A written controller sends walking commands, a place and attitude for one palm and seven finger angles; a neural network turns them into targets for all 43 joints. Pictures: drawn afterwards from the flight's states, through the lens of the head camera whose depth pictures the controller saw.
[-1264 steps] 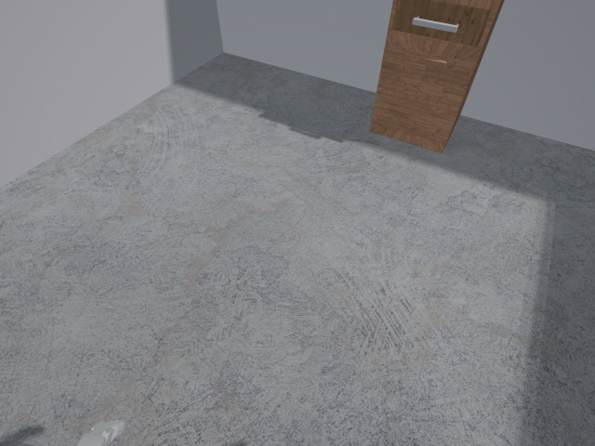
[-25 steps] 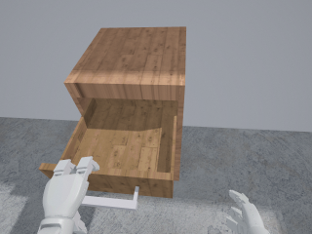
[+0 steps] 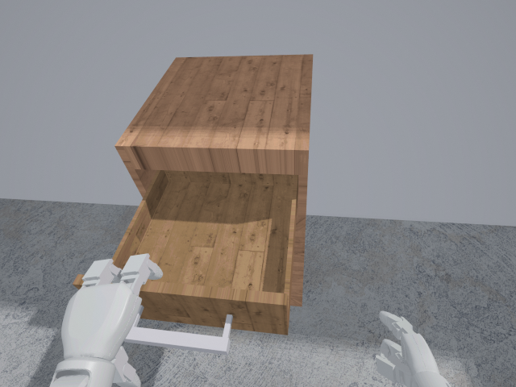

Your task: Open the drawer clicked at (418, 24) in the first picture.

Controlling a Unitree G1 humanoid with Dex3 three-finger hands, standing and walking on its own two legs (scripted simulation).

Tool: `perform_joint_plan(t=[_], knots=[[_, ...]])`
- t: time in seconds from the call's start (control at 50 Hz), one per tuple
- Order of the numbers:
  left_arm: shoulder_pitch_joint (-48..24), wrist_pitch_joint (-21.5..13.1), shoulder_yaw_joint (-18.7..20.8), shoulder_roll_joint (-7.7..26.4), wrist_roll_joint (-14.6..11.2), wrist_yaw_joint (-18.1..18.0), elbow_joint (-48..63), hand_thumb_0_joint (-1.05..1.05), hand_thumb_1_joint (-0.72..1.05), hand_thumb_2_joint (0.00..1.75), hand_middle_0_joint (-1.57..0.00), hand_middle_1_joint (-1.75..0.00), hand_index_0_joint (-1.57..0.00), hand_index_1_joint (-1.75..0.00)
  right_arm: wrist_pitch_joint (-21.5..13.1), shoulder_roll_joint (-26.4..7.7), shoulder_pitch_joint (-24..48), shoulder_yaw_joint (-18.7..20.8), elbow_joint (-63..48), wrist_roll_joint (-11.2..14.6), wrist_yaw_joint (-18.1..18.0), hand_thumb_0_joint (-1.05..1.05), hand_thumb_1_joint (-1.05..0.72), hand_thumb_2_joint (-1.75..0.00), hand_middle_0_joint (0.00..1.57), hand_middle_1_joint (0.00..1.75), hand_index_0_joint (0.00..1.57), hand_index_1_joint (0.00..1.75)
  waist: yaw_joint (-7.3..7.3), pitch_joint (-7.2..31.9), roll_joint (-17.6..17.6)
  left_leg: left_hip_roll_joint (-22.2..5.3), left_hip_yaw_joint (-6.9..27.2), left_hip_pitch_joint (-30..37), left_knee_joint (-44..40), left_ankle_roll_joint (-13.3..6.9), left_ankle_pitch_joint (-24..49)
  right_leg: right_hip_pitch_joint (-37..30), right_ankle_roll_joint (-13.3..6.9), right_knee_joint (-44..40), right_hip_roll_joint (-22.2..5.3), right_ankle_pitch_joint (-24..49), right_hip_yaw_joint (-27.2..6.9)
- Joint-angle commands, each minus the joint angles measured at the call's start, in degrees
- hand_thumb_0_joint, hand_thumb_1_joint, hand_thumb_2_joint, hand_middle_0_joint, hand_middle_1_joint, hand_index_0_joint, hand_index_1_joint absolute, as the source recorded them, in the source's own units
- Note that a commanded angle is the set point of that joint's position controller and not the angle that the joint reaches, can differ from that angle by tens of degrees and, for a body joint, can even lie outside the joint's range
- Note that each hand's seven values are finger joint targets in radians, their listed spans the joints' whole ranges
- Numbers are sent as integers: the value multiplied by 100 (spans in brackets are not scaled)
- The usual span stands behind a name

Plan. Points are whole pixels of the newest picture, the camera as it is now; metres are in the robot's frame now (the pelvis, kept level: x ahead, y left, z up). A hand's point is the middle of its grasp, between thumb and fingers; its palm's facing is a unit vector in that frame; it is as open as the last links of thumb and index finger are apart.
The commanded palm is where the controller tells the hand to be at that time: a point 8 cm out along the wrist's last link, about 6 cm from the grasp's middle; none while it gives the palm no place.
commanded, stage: lift the hand off the handle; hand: left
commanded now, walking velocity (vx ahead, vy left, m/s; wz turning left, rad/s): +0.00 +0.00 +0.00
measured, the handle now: (179, 327) +0.23 +0.20 -0.10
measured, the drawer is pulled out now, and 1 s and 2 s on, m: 0.30 0.30 0.30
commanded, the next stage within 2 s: draw the hand back to the body in 0.04 s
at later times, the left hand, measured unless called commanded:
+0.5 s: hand (104, 324) +0.18 +0.23 +0.07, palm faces +0.06 -0.12 -0.99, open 13.9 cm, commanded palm +0.15 +0.23 +0.13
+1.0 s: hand (89, 292) +0.19 +0.23 +0.14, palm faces +0.35 -0.86 -0.37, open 13.2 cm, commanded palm +0.14 +0.27 +0.17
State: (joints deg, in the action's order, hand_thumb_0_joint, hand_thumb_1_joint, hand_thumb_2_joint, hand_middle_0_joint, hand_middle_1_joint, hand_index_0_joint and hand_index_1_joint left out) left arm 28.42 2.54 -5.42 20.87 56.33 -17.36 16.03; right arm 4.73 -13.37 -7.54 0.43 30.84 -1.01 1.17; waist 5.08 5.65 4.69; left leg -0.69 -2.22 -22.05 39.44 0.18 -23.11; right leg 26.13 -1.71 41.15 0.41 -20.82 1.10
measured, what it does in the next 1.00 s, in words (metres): stands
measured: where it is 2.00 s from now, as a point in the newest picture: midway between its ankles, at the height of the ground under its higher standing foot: outside the picture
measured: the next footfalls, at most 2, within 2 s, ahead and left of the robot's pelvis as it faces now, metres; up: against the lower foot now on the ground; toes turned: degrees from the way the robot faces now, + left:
none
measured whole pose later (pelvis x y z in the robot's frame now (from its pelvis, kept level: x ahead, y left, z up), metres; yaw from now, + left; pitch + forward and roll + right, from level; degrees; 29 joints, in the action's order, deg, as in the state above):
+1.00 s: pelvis +0.02 +0.02 +0.02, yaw +3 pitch -2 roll -1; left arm 33.2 -3.3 6.2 16.3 1.4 -9.0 28.1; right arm -8.2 -10.7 -13.6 -2.8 32.4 0.5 -5.6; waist 2.7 0.7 2.4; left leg 0.6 0.6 -6.8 29.3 -0.8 -20.1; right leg 8.6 -0.3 28.8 -0.7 -17.9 3.8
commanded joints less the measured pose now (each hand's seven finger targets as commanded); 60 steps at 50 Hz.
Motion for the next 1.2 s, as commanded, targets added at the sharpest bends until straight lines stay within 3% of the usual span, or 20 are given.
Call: perform_joint_plan(t=[0.0,0.08,0.12,0.22,0.3,0.34,0.4,0.52,0.58,0.64,0.72,0.74,0.76,0.78,0.8,0.84,0.9,0.98,1.02,1.18], knots=[[-140,-152,622,811,-8,-66,1034,0,-50,30,-30,-120,-30,-120,-304,-469,807,110,-1041,8,-22,0,-90,-90,20,30,20,30,-11,539,-687,119,61,148,-434,-158,1419,-629,-26,-795,-75,1740,-343],[-385,-289,719,907,84,-117,1150,0,-50,30,-30,-120,-30,-120,-289,-456,756,136,-1025,-38,-17,0,-90,-90,20,30,20,30,-4,611,-559,115,29,211,-415,-154,1366,-531,-37,-795,-83,1569,-314],[-359,-332,687,864,139,-181,1352,0,-50,30,-30,-120,-30,-120,-302,-441,690,150,-1058,-86,6,0,-90,-90,20,30,20,30,25,783,-282,110,25,333,-377,-139,1453,-473,-81,-773,-75,1490,-341],[-15,-363,1112,1129,51,-321,1461,0,-50,30,-30,-120,-30,-120,-292,-450,695,153,-1065,-81,-12,0,-90,-90,20,30,20,30,74,911,-351,108,55,323,-351,-130,1638,-660,-90,-729,-81,1862,-364],[287,-203,989,917,-155,-196,1431,0,-50,30,-30,-120,-30,-120,-261,-485,872,164,-1126,23,32,0,-90,-90,20,30,20,30,53,627,-362,45,88,282,-469,-118,1670,-669,-82,-786,-71,1861,-285],[83,-103,887,935,-209,-57,1393,0,-50,30,-30,-120,-30,-120,-225,-504,853,159,-1094,59,21,0,-90,-90,20,30,20,30,-5,390,-585,23,74,217,-558,-138,1461,-600,-23,-870,-86,1614,-206],[-113,-52,975,1138,-231,103,1568,0,-50,30,-30,-120,-30,-120,-223,-535,909,114,-1158,60,-32,0,-90,-90,20,30,20,30,32,392,-621,23,109,313,-659,-162,1272,-647,-21,-1028,-106,1263,-270],[-150,-232,1169,1382,-205,220,1889,0,-50,30,-30,-120,-30,-120,-261,-519,713,58,-1200,17,-81,0,-90,-90,20,30,20,30,110,542,-311,-7,108,584,-728,-163,1446,-714,-36,-1084,-138,1166,-164],[-81,-312,1418,1512,-262,237,1806,0,-50,30,-30,-120,-30,-120,-231,-539,742,71,-1164,32,-101,0,-90,-90,20,30,20,30,110,330,-371,-14,120,573,-762,-138,1476,-739,-35,-1158,-132,1283,-172],[21,-277,1409,1430,-358,269,1915,0,-50,30,-30,-120,-30,-120,-214,-539,753,84,-1171,64,-81,0,-90,-90,20,30,20,30,107,421,-186,-44,122,668,-804,-121,1677,-843,-38,-1152,-134,1439,-121],[304,-195,1493,1494,-547,431,1962,0,-50,30,-30,-120,-30,-120,-200,-584,724,50,-1212,94,-74,0,-90,-90,20,30,20,30,105,483,-345,-74,129,685,-882,-127,1830,-1008,9,-1179,-159,1625,-46],[190,-362,919,-747,-4754,716,1594,0,-47,32,-30,-118,-30,-118,-631,-151,283,64,-1351,286,-280,0,-90,-90,20,30,20,30,-541,-87,-779,-242,296,1309,-1012,-286,1546,-1345,33,-1162,-85,1343,268],[204,-577,1240,-46,-4954,768,1654,0,-43,33,-29,-115,-29,-115,-928,-315,308,31,-1246,294,-419,0,-90,-90,20,30,20,30,-367,-40,-989,-312,329,1296,-1103,-276,1384,-1342,76,-1207,-139,1052,251],[271,-678,1489,171,-4973,740,1727,0,-40,34,-29,-113,-29,-113,-1069,-307,352,-8,-1183,282,-493,0,-90,-90,20,30,20,30,-323,-88,-701,-258,300,1312,-1157,-270,1321,-1376,66,-1293,-144,995,226],[414,-766,1849,439,-5303,713,1946,0,-36,36,-29,-111,-29,-111,-1122,-322,437,-49,-1098,249,-620,0,-90,-90,20,30,20,30,-225,-88,-907,-266,360,1263,-1291,-234,1430,-1504,76,-1426,-189,1029,290],[-9,-961,1890,560,-5448,681,2581,0,-29,39,-29,-107,-29,-107,-1373,-321,299,-90,-1060,171,-733,0,-90,-90,20,30,20,30,-230,151,-380,-211,328,1435,-1377,-177,1986,-1756,69,-1439,-303,1462,275],[-39,-996,1985,593,-5556,673,2822,0,-18,43,-28,-100,-28,-100,-1629,-313,280,-140,-831,122,-749,0,-90,-90,20,30,20,30,-203,-202,369,-192,331,1376,-1475,-87,2442,-1806,14,-1595,-336,1690,273],[122,-1015,2014,401,-5681,762,2569,0,-5,50,-27,-91,-27,-91,-1740,-288,233,-127,-674,112,-678,0,-90,-90,20,30,20,30,-205,-469,257,-220,346,1373,-1551,-27,2752,-1900,6,-1680,-321,1997,331],[230,-1008,2060,304,-5743,840,2266,0,2,52,-26,-86,-26,-86,-1701,-303,283,-90,-617,122,-642,0,-90,-90,20,30,20,30,-215,-571,-259,-241,350,1342,-1609,-36,2659,-1927,27,-1753,-271,2030,358],[235,-1129,2413,465,-5826,937,2520,0,31,64,-24,-68,-24,-68,-1627,-348,454,23,-580,129,-583,0,-90,-90,20,30,20,30,-161,23,-315,-209,258,1583,-1624,-79,2853,-2214,66,-1812,-301,2356,300]])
